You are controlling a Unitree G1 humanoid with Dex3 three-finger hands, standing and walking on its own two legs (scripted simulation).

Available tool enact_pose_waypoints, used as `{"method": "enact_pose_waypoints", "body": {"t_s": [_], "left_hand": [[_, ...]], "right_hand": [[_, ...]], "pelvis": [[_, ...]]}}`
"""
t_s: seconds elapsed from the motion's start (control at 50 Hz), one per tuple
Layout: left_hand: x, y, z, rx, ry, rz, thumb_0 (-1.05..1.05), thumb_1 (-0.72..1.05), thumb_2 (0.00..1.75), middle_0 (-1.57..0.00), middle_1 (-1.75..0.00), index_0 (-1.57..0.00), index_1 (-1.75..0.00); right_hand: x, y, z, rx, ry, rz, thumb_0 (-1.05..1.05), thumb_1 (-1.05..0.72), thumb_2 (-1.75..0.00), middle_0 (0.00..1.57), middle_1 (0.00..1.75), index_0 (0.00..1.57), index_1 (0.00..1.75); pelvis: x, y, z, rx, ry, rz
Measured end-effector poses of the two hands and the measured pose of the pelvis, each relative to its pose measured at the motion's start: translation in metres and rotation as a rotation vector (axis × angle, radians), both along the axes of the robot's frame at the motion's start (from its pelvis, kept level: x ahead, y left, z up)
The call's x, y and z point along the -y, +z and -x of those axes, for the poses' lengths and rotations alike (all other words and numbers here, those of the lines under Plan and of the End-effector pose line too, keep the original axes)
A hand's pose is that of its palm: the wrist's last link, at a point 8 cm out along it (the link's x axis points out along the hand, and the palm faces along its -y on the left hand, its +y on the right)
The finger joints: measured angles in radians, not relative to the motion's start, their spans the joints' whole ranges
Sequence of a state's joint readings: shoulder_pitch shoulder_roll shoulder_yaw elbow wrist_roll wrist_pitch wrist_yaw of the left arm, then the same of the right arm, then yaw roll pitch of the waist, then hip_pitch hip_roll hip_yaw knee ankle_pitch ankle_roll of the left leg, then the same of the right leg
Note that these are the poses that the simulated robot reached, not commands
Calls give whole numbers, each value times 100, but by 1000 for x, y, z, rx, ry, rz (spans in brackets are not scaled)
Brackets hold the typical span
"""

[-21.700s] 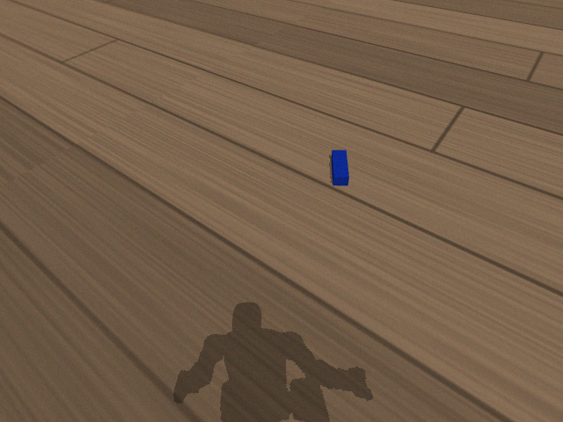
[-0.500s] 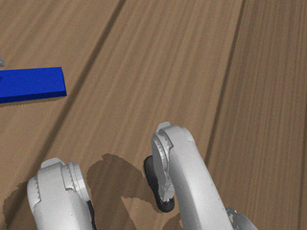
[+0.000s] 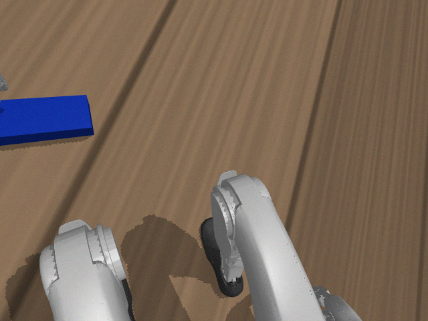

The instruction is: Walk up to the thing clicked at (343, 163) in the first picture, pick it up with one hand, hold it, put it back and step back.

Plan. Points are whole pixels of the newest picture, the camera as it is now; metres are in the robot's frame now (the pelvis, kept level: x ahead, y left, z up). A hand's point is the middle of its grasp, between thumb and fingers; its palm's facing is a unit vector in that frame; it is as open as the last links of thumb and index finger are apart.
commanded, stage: approach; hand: left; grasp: from above
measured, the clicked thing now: (35, 120) +0.55 +0.24 -0.30
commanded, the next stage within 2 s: close in in 0.84 s
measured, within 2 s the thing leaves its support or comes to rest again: neither
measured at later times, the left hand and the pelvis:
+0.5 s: hand (22, 93) +0.55 +0.23 -0.17, palm faces -0.39 +0.01 -0.92, open 13.8 cm; pelvis +0.00 +0.00 +0.00, yaw -1 degrees
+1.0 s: hand (2, 102) +0.54 +0.26 -0.17, palm faces -0.46 +0.00 -0.89, open 13.5 cm; pelvis +0.00 +0.00 +0.00, yaw -1 degrees
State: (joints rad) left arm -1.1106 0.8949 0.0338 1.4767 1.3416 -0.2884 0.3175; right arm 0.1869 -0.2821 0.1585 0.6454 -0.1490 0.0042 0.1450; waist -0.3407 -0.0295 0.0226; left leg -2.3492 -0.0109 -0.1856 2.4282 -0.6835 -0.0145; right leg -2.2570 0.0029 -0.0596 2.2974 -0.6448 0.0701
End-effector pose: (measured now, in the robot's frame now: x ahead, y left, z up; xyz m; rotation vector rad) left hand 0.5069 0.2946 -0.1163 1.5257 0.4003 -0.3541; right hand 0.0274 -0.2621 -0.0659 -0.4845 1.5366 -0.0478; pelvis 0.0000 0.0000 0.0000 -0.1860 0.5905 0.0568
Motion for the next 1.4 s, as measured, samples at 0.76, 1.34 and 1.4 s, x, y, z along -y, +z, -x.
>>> {"method": "enact_pose_waypoints", "body": {"t_s": [0.76, 1.34, 1.4], "left_hand": [[35, -4, -31, -49, 80, -49, 0, -50, 102, -8, -109, -10, -107], [56, -27, -34, -19, -26, -4, 0, -47, 102, -8, -108, -10, -106], [54, -37, -31, -31, -16, 2, 0, -49, 102, -8, -106, -10, -105]], "right_hand": [[-8, -4, 26, -30, -61, -31, 1, -92, -89, 20, 30, 21, 30], [-9, 11, 26, -23, -2, 31, 0, -91, -90, 20, 30, 21, 30], [-13, 9, 34, -33, -4, 22, 0, -91, -90, 20, 30, 21, 30]], "pelvis": [[5, 0, 1, -13, -16, -18], [0, -3, 5, 11, -20, 11], [0, -6, 7, 18, -23, 13]]}}
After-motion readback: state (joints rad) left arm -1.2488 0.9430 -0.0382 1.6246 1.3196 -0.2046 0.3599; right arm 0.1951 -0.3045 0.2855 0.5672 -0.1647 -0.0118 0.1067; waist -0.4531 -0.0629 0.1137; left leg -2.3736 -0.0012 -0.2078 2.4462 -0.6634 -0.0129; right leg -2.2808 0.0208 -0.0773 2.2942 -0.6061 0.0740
